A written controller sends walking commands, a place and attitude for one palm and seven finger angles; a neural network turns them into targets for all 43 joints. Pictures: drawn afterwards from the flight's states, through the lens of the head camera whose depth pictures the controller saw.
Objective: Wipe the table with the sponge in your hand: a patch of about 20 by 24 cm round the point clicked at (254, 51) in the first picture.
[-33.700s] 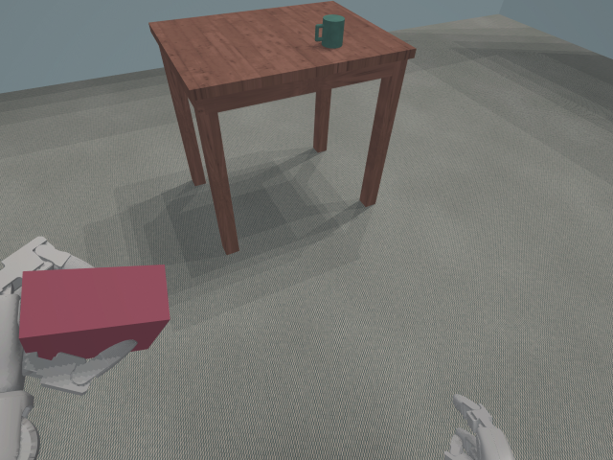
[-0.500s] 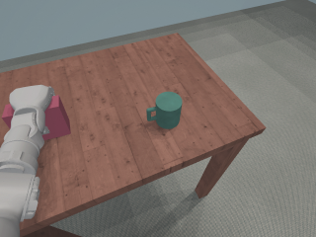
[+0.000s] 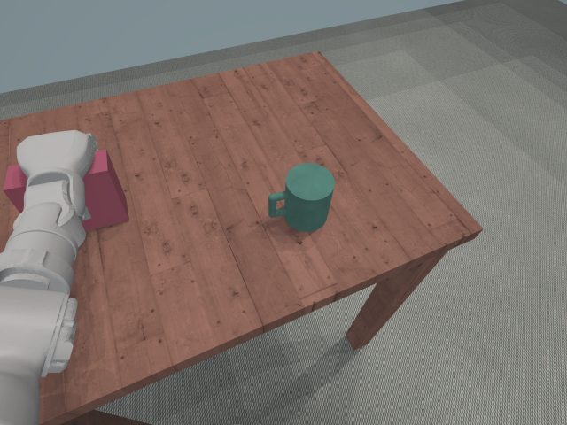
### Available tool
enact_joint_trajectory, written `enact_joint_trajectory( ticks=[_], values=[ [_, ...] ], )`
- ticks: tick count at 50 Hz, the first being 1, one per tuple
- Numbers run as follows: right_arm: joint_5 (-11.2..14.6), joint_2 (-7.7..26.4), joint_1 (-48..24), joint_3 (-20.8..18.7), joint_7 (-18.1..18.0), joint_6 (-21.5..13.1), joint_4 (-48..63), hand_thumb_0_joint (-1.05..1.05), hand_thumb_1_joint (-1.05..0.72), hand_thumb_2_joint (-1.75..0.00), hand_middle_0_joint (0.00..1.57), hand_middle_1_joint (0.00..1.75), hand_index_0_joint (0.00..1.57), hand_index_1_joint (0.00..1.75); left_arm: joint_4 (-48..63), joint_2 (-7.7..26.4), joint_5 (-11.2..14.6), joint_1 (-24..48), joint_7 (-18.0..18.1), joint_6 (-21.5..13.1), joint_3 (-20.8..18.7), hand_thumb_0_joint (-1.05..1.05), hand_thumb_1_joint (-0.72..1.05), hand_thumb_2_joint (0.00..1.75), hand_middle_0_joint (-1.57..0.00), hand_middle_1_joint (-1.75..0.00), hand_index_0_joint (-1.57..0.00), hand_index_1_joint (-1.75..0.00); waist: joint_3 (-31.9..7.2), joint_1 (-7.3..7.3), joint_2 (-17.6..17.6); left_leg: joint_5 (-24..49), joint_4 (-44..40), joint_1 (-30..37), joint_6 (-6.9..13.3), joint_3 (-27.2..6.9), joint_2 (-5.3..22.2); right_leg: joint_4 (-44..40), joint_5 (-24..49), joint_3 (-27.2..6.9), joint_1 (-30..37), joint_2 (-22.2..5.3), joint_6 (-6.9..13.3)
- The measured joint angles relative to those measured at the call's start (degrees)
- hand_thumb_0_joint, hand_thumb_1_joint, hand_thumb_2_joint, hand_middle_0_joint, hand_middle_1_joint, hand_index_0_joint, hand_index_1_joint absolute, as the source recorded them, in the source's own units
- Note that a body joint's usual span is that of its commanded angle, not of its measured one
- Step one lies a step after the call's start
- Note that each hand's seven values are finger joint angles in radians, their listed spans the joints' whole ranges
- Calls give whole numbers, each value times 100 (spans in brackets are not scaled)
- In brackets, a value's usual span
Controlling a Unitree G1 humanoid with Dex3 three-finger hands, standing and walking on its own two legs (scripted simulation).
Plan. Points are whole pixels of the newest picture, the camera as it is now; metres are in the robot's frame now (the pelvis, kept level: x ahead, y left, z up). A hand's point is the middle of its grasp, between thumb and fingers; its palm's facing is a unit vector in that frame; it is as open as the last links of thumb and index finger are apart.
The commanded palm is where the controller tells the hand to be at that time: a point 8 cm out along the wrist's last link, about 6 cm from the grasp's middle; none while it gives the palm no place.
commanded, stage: slide across to the middle lane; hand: left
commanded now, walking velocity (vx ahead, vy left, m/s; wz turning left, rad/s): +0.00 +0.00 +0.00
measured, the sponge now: (77, 203) +0.43 +0.33 +0.03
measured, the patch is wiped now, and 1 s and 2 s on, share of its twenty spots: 0.60 0.75 0.90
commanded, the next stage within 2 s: wipe back along the middle lane in 0.34 s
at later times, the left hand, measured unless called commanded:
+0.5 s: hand (121, 173) +0.47 +0.26 +0.06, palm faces -0.08 +0.01 -1.00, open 9.7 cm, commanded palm +0.44 +0.24 +0.11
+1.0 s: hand (131, 199) +0.42 +0.23 +0.06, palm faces -0.03 +0.01 -1.00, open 9.7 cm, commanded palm +0.38 +0.22 +0.09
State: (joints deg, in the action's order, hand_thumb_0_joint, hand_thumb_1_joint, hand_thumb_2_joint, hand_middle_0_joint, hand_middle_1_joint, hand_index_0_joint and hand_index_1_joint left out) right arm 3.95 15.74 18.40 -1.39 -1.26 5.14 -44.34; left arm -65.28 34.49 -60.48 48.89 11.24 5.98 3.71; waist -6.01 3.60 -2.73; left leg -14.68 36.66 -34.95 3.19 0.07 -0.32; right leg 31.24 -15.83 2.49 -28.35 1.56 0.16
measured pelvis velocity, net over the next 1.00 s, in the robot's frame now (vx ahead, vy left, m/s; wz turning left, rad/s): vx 0.03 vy -0.02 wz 0.00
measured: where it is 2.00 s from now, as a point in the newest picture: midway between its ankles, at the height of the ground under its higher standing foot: outside the picture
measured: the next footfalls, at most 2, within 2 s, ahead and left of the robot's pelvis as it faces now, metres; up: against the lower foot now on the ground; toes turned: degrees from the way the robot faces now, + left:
none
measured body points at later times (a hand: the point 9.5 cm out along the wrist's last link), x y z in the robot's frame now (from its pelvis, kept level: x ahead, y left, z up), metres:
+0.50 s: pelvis +0.03 -0.01 +0.01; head +0.07 -0.02 +0.45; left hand +0.47 +0.25 +0.12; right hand +0.09 -0.28 -0.13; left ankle +0.03 +0.08 -0.72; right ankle -0.01 -0.13 -0.72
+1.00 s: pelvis +0.03 -0.02 +0.01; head +0.04 -0.04 +0.46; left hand +0.42 +0.22 +0.12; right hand +0.17 -0.28 -0.11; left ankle +0.03 +0.08 -0.72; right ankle -0.01 -0.13 -0.72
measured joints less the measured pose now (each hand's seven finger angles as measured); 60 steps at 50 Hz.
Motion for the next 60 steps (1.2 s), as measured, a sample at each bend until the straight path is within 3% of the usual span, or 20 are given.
enact_joint_trajectory(
  ticks=[6,15,37,60],
  values=[
    [-16,-54,-89,-7,32,-66,-90,1,-90,-90,20,30,20,30,-24,-314,88,166,21,272,214,0,-51,113,-79,-138,-78,-140,-11,0,-6,12,-127,142,9,11,-49,-93,-9,-11,128,-45,5],
    [-98,-117,-308,25,146,41,10,1,-90,-90,20,30,20,30,3,-784,33,35,209,534,51,0,-51,113,-78,-139,-77,-141,-107,20,-65,-44,-245,324,-7,111,-22,-166,-45,-122,250,-29,-13],
    [9,67,-580,-26,128,467,138,1,-91,-90,20,30,20,30,1120,-1147,294,-965,231,1055,378,-1,-47,111,-76,-141,-75,-143,-129,-217,-98,-91,-477,892,-149,30,45,-356,-130,-61,807,54,131],
    [131,-13,-1085,128,60,705,503,1,-91,-90,20,30,20,30,2538,-1548,358,-1996,99,1665,862,0,-45,109,-74,-141,-74,-143,-106,-481,-121,-15,-637,1333,-157,1,-23,-395,-140,-29,1209,-9,143]
  ],
)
